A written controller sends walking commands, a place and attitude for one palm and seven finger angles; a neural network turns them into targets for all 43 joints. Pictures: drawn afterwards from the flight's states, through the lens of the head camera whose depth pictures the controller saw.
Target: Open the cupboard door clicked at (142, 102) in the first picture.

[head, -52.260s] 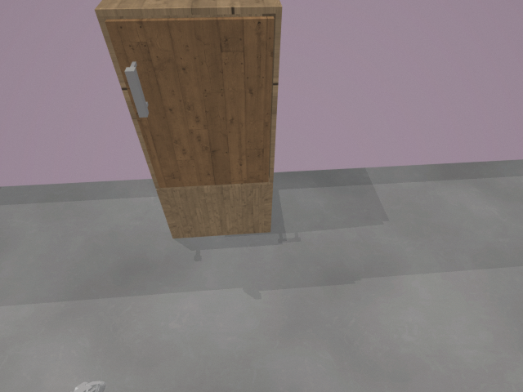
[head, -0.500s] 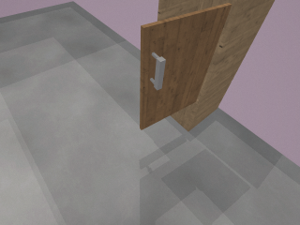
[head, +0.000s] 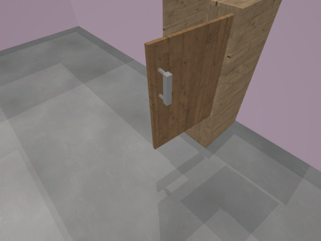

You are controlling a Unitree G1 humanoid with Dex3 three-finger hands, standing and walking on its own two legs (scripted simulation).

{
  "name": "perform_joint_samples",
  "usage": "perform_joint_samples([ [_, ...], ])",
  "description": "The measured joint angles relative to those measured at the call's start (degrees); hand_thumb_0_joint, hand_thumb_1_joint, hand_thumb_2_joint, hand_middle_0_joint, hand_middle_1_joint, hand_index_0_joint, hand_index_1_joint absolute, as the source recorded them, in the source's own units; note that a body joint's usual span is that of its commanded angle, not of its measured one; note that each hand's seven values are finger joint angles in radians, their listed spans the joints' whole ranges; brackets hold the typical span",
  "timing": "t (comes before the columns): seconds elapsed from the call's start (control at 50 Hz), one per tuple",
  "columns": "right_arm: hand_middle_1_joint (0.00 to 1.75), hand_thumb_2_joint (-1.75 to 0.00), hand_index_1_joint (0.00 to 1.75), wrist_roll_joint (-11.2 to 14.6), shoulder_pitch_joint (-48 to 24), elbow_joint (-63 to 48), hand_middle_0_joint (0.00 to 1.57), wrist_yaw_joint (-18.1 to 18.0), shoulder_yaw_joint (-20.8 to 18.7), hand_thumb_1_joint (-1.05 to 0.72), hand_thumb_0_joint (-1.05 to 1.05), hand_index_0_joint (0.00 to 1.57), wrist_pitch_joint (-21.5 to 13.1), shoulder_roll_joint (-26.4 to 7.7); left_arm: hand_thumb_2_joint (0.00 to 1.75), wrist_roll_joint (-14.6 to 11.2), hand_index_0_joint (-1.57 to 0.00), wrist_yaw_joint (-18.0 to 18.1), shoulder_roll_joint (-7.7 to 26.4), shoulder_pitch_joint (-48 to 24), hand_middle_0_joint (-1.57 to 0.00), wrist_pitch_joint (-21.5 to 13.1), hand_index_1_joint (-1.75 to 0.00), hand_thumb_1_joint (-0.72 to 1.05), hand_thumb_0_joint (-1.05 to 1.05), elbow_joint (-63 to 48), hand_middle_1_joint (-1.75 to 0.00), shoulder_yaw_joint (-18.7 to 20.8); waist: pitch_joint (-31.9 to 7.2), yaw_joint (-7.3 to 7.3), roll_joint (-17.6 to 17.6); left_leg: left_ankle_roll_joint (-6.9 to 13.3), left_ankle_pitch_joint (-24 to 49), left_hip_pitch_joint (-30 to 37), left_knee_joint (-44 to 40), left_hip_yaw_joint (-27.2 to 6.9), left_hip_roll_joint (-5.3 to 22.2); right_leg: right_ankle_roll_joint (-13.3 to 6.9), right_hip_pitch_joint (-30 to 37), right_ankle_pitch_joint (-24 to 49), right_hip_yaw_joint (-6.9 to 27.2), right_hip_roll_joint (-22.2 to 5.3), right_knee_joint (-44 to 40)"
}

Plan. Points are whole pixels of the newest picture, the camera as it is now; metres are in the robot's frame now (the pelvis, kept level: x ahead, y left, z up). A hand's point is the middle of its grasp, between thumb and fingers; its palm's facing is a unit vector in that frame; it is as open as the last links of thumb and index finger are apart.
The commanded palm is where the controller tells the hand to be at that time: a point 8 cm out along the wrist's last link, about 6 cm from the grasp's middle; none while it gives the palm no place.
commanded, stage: let the arm hang, fingers relaxed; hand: left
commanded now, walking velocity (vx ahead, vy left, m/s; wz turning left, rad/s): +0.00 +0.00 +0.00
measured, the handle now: (164, 86) +0.65 +0.02 +0.01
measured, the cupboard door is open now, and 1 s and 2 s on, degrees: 83 83 83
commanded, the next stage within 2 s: look to check the result in 0.26 s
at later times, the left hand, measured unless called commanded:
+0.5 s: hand out of the picture -0.02 +0.15 -0.18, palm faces +0.05 -0.98 -0.17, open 7.4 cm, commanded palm none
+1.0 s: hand out of the picture +0.00 +0.16 -0.17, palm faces +0.05 -0.98 -0.17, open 7.4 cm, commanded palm none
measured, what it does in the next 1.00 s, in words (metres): stands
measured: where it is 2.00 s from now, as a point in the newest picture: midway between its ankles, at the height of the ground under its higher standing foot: outside the picture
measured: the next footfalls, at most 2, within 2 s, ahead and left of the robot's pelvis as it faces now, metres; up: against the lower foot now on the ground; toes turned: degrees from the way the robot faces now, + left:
none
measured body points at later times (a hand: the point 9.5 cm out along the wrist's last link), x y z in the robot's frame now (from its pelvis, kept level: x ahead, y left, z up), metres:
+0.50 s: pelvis +0.00 +0.00 +0.00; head +0.01 -0.01 +0.45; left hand -0.02 +0.21 -0.16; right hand -0.03 -0.20 -0.17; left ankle +0.01 +0.10 -0.74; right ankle +0.01 -0.10 -0.74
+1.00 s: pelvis +0.01 +0.00 +0.00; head +0.02 -0.01 +0.45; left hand -0.01 +0.21 -0.16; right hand -0.01 -0.21 -0.17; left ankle +0.01 +0.10 -0.74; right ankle +0.01 -0.10 -0.74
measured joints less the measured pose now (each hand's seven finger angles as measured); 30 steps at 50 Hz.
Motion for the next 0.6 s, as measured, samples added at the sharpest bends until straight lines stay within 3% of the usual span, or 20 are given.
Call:
perform_joint_samples([
  [0.6, 0.3, -0.9, 0.3, 0.05, -0.01, -0.62, 0.2, -0.25, -0.53, -0.9, 0.0, 0.2, -0.21, 0.02, 0.9, -0.07, -0.2, 0.17, 0.07, 0.97, -0.2, -0.33, -0.3, 0.91, 0.01, -0.25, -0.29, 0.56, 0.48, -0.06, -0.79, -0.04, -0.33, -0.71, 0.59, -0.12, 0.11, -0.02, -0.53, -0.18, -0.09, 0.08, 0.26],
])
